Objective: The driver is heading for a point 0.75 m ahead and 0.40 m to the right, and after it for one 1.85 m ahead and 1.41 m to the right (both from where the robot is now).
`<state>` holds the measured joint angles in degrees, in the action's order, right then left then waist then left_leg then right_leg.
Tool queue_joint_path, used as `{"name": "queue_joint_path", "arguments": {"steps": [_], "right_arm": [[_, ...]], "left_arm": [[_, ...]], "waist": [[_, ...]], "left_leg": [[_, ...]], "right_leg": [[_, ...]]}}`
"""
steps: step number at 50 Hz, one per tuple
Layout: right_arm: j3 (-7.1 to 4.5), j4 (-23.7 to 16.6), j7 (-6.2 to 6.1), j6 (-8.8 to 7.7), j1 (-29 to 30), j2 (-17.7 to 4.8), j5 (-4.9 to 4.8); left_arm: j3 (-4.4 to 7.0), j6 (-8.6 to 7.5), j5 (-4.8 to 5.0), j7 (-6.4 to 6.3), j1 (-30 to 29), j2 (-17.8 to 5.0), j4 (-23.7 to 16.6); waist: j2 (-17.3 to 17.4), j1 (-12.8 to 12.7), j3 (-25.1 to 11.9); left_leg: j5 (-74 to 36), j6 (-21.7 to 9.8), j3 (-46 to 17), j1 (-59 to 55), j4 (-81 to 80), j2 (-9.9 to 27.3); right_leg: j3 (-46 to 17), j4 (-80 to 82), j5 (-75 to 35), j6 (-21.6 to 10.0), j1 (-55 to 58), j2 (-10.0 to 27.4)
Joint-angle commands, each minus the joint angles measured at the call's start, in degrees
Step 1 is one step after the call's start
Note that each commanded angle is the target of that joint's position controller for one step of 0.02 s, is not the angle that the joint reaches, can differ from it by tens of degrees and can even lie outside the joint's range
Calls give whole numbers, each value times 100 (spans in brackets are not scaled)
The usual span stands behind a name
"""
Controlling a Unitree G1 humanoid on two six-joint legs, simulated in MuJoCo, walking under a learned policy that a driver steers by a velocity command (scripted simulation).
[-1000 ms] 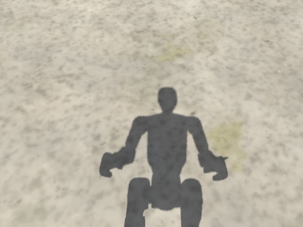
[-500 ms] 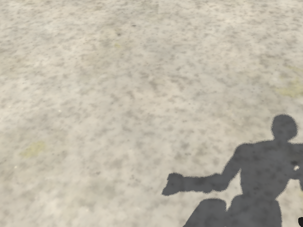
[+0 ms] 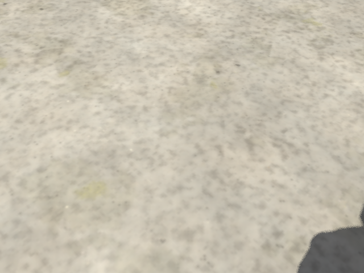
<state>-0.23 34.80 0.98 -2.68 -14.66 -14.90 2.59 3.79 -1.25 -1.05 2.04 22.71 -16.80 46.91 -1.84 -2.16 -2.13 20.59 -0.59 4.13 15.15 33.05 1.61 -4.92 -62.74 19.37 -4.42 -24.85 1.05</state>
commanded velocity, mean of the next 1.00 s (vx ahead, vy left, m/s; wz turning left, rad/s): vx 0.92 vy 0.00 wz -0.86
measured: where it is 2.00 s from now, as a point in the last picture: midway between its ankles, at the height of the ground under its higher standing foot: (301, 174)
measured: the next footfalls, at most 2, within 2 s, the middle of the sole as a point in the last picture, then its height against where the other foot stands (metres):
right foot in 0.36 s outside the picture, level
left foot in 0.78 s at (229, 191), level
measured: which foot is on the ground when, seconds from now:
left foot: down 0.00-0.36, up 0.38-0.76, down 0.78-1.00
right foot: up 0.00-0.34, down 0.36-0.78, up 0.80-1.00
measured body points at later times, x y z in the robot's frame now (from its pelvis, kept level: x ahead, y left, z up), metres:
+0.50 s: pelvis +0.36 -0.07 -0.02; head +0.38 -0.07 +0.43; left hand +0.52 +0.18 -0.14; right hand +0.39 -0.35 -0.11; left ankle +0.34 +0.12 -0.61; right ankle +0.36 -0.07 -0.73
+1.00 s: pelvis +0.76 -0.24 +0.01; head +0.79 -0.28 +0.45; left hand +1.11 -0.22 -0.08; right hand +0.54 -0.46 -0.11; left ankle +0.84 -0.14 -0.73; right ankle +0.71 -0.32 -0.65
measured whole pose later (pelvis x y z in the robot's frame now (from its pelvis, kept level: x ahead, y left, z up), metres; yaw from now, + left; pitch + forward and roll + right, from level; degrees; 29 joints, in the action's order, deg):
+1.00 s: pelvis +0.76 -0.24 +0.01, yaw -54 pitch +1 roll +3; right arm -3.4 45.2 -1.1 -4.6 -19.1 -18.8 0.4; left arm 4.2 -0.1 1.4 1.5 6.5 -22.6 39.2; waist -3.5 2.3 4.7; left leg 15.3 1.4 9.2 8.6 23.6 1.2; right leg 0.6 -68.1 17.1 -3.0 -36.6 1.0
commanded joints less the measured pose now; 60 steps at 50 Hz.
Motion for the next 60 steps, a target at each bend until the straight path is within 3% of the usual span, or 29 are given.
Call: {"name": "queue_joint_path", "arguments": {"steps": [1, 11, 14, 16, 17, 18, 19, 20, 21, 23, 25, 29, 34, 36, 38, 39, 40, 41, 42, 44, 47, 48, 49, 50, 53, 57, 58, 59, 60], "right_arm": [[-276, -49, -142, -107, -466, -835, -71], [-245, 1024, -207, -345, -1183, -534, -61], [-318, 1182, -340, -285, -1189, -1006, -57], [-441, 1090, -423, -111, -745, -1394, 28], [-475, 963, -385, -41, -460, -1484, 49], [-443, 971, -255, -45, -354, -1261, 25], [-197, 508, -116, -176, -432, -337, 23], [-174, 45, -118, -341, -57, -620, -32], [-160, -16, -109, -465, 213, -778, -22], [-125, 88, -119, -444, 217, -805, 62], [-74, 159, -87, -181, 31, -722, 221], [61, -386, 30, -49, 1357, -509, 121], [98, -641, 42, -120, 2046, -508, -52], [19, -555, -23, -145, 1644, -706, -63], [-256, -129, -192, -173, -55, -1297, -156], [-423, 198, -324, -182, -1385, -1614, -99], [-510, 361, -402, -210, -2047, -1882, 158], [-574, 218, -302, -186, -1233, -2064, 194], [-497, 53, -252, -154, -419, -1356, 128], [-335, 226, -204, -148, -169, -722, 125], [-234, 771, -112, -318, -629, -461, -96], [-239, 849, -85, -363, -601, -487, -167], [-372, 440, -221, -376, 600, -655, -427], [-379, 311, -303, -388, 1020, -746, -443], [-559, 331, -422, -361, 894, -1266, -390], [-700, 217, -356, -242, 887, -1594, -635], [-648, 141, -319, -190, 922, -1396, -599], [-455, 189, -232, -152, 501, -693, -332], [-334, 24, -149, -185, -390, -534, -168]], "left_arm": [[98, -88, -36, 156, -668, -525, -524], [-164, 97, -21, 416, -2386, -106, -1037], [-210, 135, 41, 338, -2162, -180, -1088], [-38, 151, 68, 230, -513, -615, -670], [142, 118, 50, 141, 698, -966, -294], [306, 103, 58, -4, 1038, -1196, -86], [402, 189, -2, -86, 282, -1677, -210], [460, 199, 25, -62, 212, -1828, -414], [432, 169, 18, -116, 240, -1591, -375], [300, 33, -5, -184, -110, -1130, -294], [180, -139, 46, -221, -374, -916, -362], [192, -329, 94, -175, -165, -980, -341], [290, -324, 164, -160, 360, -1165, -139], [324, -324, 160, -213, 130, -1302, -179], [395, -357, 66, -180, -329, -1676, -262], [326, -430, 11, -159, -652, -1396, -345], [44, -465, 54, -176, -541, -264, -543], [-70, -421, 287, -179, 78, -321, -865], [-27, -294, 97, -214, -308, -764, -626], [24, -127, -34, -105, -858, -809, -597], [-40, 133, -101, 0, -1096, -422, -885], [-72, 168, -114, 28, -1278, -341, -1045], [-24, 133, 614, -53, -1130, -367, -1178], [-74, 96, 618, -37, -1366, -426, -1276], [-26, 38, 243, 125, -1411, -443, -1308], [369, 160, 233, 148, -284, -1171, -1096], [546, 187, 262, 72, 424, -1426, -919], [553, 202, 378, -76, 139, -1549, -940], [492, 113, 79, -76, -650, -1941, -1511]], "waist": [[1031, 333, 395], [480, 310, 1268], [756, -14, 721], [1071, -908, -169], [942, -1407, -671], [222, -1404, -623], [-1318, -417, -330], [-670, -556, -966], [-12, -464, -388], [741, 148, 552], [732, 504, 767], [441, 187, 1140], [-53, -349, 601], [-96, -85, 235], [-182, 920, -765], [-23, 1571, -1298], [1525, 1420, -1739], [2705, 645, -2186], [1440, 631, -1241], [238, 524, -75], [660, 270, 319], [806, 217, 377], [1332, -46, 593], [1307, -66, 714], [721, -49, 325], [701, -672, -371], [327, -1000, -625], [-1060, -563, -219], [-1900, 264, -1022]], "left_leg": [[625, -126, -1684, -1533, -2292, 1451], [-3521, -7, 991, -1768, -2810, 1031], [-7978, 119, 1320, -2176, -1823, 1133], [-9265, 35, 1186, -2179, 203, 1397], [-8510, -121, 988, -1518, 1831, 1392], [-4536, -117, 977, -241, 3943, 689], [624, 168, 534, 2474, 6050, -422], [421, 101, -782, 3387, 6390, -428], [101, 47, -1009, 3589, 5916, -95], [-126, 118, -962, 2964, 4832, 330], [-47, 334, -912, 2412, 4204, 561], [-1276, 556, -401, 1935, 2095, 562], [-2689, 268, -330, 1360, 236, 10], [-2385, 158, -424, 384, -304, -261], [-1518, 74, -553, -1585, -188, -302], [-639, -16, -865, -2997, 17, 191], [1234, -209, -2716, -4238, -353, 1830], [2121, -657, -5763, -4119, -1685, 2653], [2953, -699, -5034, -3170, -1863, 2242], [-20, -668, -2988, -1826, -1687, 1824], [-4048, -520, -1229, -1273, -1489, 1627], [-4628, -472, -840, -1194, -1565, 1578], [-4069, -407, -413, -932, -1787, 1267], [-3903, -408, -85, -502, -2011, 1200], [-4126, -285, 698, -237, -1784, 875], [-5769, -139, 757, -599, 302, 998], [-4643, 18, 699, -9, 1678, 822], [671, 314, 646, 1033, 3415, 41], [2220, 565, -167, 2353, 5494, -704]], "right_leg": [[-94, -733, -813, 156, -2369, 306], [1218, 919, -1800, -237, -2333, 220], [1879, 1707, -1496, -635, -803, -428], [1712, 1664, -765, -900, 802, -718], [1282, 2034, -344, -1100, 2199, -791], [634, 2656, -180, -1272, 3309, -604], [-2005, 3023, 47, -1906, 4239, 580], [-3900, 4210, 745, -2450, 4607, 1115], [-4028, 4868, 1113, -2192, 4054, 1258], [-3115, 5097, 353, -1765, 2343, 861], [-2352, 5179, -173, -1646, 1255, 375], [-1620, 5490, -1360, -1403, 193, -232], [-1716, 4984, -3923, -918, 1568, -90], [-1735, 4341, -5033, -653, 1870, -100], [-1793, 2368, -5633, -413, 1718, -141], [-1537, 824, -4781, -348, 926, -379], [-931, -1182, 519, -331, -604, -949], [-482, -2027, 848, -292, -1579, -950], [-344, -2019, 49, -313, -1796, -396], [-70, -1584, -319, -111, -1612, -9], [104, -1151, 101, 70, -1597, 250], [204, -907, -43, 97, -1678, 231], [79, -365, -207, 247, -1678, 479], [281, 370, -614, 353, -1432, 484], [843, 2166, -2273, 409, 209, 95], [1078, 2505, -2012, -202, 1832, -479], [878, 2818, -2343, -443, 2897, -553], [50, 3206, -3861, -762, 3301, -208], [-2752, 3046, -5849, -2104, 4157, 1132]]}}
Keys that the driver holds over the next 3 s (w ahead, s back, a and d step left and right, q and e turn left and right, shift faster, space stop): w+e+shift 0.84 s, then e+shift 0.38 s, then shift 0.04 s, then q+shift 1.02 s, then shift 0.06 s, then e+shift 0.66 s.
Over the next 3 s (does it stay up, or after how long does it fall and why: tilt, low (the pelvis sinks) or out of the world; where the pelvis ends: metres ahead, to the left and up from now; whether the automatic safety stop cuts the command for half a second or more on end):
stays up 0.99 -0.51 -0.01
